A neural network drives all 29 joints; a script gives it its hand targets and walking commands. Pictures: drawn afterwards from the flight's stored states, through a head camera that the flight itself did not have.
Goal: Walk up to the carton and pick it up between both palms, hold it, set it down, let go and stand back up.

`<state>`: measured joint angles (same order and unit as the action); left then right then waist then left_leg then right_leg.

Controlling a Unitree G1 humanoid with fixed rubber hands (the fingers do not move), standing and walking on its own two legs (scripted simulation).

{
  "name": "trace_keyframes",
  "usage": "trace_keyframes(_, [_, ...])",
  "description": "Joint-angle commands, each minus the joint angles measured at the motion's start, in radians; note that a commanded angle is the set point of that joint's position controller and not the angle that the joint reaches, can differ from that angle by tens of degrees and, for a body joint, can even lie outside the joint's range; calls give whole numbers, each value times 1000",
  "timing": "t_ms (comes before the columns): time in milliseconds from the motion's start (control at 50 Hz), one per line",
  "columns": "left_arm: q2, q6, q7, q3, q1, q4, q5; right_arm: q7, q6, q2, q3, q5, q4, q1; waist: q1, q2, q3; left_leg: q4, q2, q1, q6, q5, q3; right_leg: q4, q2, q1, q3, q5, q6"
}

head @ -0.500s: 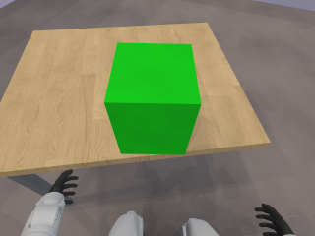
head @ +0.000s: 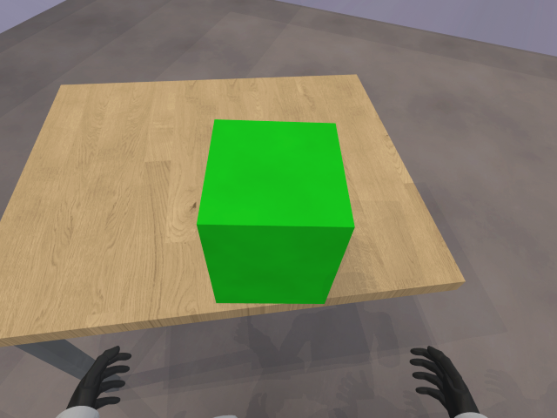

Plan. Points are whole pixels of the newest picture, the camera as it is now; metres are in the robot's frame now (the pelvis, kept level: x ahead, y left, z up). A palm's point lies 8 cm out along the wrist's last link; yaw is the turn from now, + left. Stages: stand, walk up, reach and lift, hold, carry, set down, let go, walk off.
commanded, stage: reach and lift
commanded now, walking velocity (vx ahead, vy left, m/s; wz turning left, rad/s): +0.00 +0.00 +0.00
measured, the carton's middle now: (273, 217) +0.43 +0.04 -0.01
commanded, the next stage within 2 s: none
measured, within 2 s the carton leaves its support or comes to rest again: neither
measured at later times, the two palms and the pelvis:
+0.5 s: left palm (87, 414) +0.14 +0.27 -0.05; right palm (462, 409) +0.15 -0.21 -0.03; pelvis -0.04 +0.00 +0.00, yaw +0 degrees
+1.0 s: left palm (104, 359) +0.20 +0.25 -0.01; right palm (434, 362) +0.20 -0.18 +0.01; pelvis -0.01 +0.00 +0.01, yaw +0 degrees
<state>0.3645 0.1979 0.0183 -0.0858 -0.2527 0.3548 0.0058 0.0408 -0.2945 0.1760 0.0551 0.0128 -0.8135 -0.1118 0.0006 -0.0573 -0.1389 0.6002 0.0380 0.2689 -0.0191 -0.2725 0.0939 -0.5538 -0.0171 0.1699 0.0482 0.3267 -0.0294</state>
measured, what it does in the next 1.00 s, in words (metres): stands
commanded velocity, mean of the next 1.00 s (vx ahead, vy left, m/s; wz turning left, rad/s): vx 0.00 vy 0.00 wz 0.00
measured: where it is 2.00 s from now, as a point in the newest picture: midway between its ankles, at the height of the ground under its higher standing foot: outside the picture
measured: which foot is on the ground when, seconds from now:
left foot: down 0.00-1.00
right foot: down 0.00-1.00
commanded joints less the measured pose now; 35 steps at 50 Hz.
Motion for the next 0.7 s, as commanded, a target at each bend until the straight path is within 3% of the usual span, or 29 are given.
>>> trace_keyframes(0, [53,-74,-8,-9,9,-60,-94,-42,-55,139,83,33,174,-106,40,134,241,-202,-24,-392,94,398,-19,208,47,79,-94,-223,64])
trace_keyframes(20, [42,-74,-10,-9,14,-38,-68,-41,-51,140,79,30,150,-95,35,140,205,-222,-14,-369,92,372,-24,217,53,77,-90,-201,67])
trace_keyframes(40, [24,-83,-10,22,23,-53,-96,-43,-52,135,101,31,191,-74,36,161,191,-235,-16,-353,97,331,-26,214,61,68,-91,-166,71])
trace_keyframes(80, [34,-100,-9,6,30,-73,-98,-56,-51,118,109,38,273,-68,46,131,199,-252,-13,-304,82,278,-13,218,61,27,-86,-140,78])
trace_keyframes(120, [38,-108,-12,0,36,-18,-101,-63,-35,83,86,41,271,-81,63,127,154,-267,-23,-270,68,192,4,236,45,40,-68,-73,69])
trace_keyframes(180, [49,-141,-10,15,61,-57,-116,-62,-15,67,76,26,339,-93,54,144,133,-326,-6,-197,46,58,-6,206,59,-26,-74,-44,55])
trace_keyframes(220, [48,-167,-14,6,82,-45,-114,-70,0,42,47,18,377,-106,79,160,125,-357,-3,-110,22,-42,10,183,65,-93,-71,5,42])
trace_keyframes(240, [52,-186,-20,16,103,-76,-118,-76,6,43,49,17,415,-120,65,142,145,-360,2,-105,12,-70,4,171,64,-114,-69,-13,37])
trace_keyframes(260, [61,-196,-14,13,157,-84,-135,-75,16,28,34,3,415,-101,82,204,157,-372,3,-60,12,-118,7,167,65,-147,-59,14,35])
trace_keyframes(300, [70,-228,-17,22,152,-87,-155,-78,24,32,32,-9,435,-83,77,176,142,-403,25,-13,-7,-215,-11,136,82,-188,-77,6,25])
trace_keyframes(320, [71,-236,-19,29,177,-41,-158,-81,38,23,19,-17,455,-54,89,202,102,-417,29,29,-17,-278,-10,121,83,-206,-70,35,21])
trace_keyframes(360, [82,-250,-16,29,176,-73,-172,-84,46,25,14,-29,490,-57,89,209,107,-437,32,71,-19,-289,-12,110,86,-250,-70,20,19])
trace_keyframes(380, [77,-267,-20,29,212,-32,-167,-86,57,-1,-1,-39,490,-37,101,222,111,-424,34,116,-24,-312,-1,94,92,-267,-61,37,26])
trace_keyframes(400, [75,-277,-19,38,198,-19,-181,-89,59,-1,4,-37,487,-36,86,198,141,-418,29,116,-20,-303,-5,100,91,-278,-62,23,19])
trace_keyframes(420, [63,-281,-26,34,183,5,-183,-90,69,-13,-21,-47,499,-50,99,210,112,-410,25,116,-22,-290,3,113,82,-278,-45,38,31])
trace_keyframes(440, [95,-290,-32,36,217,-7,-204,-101,78,-22,-14,-51,505,-32,93,195,92,-408,18,99,-26,-312,-1,118,69,-241,-43,55,25])
trace_keyframes(460, [89,-298,-26,52,206,-28,-201,-96,70,-20,-13,-56,503,-30,89,227,119,-432,43,97,-17,-320,-31,98,87,-250,-66,19,27])
trace_keyframes(540, [106,-333,-35,43,234,-11,-235,-109,72,-34,-34,-81,580,8,109,169,129,-364,7,29,-8,-297,-25,139,58,-160,-49,93,44])
trace_keyframes(560, [114,-341,-44,52,243,3,-251,-117,73,-59,-51,-94,607,2,114,140,118,-322,-25,-29,-5,-250,-7,185,17,-77,-19,130,54])
trace_keyframes(580, [108,-345,-43,51,241,14,-253,-121,81,-73,-40,-88,570,-26,94,114,110,-288,-36,-114,19,-209,-8,212,8,5,-19,157,73])
trace_keyframes(600, [129,-345,-44,38,241,-12,-261,-125,75,-79,-61,-97,599,-24,120,119,139,-248,-53,-180,30,-149,1,244,-25,85,-6,178,84])
trace_keyframes(620, [130,-346,-52,38,248,-19,-269,-134,84,-83,-71,-96,606,-40,103,68,106,-195,-85,-304,34,-120,6,293,-59,222,18,237,101])
trace_keyframes(660, [162,-343,-70,31,258,-19,-282,-152,91,-105,-127,-127,629,-96,115,-19,105,-89,-119,-559,41,-46,-7,368,-127,488,42,331,123])
trace_keyframes(680, [161,-339,-75,30,235,-47,-268,-158,90,-116,-140,-132,642,-103,118,19,88,-67,-112,-609,48,-18,-21,381,-136,546,44,332,132])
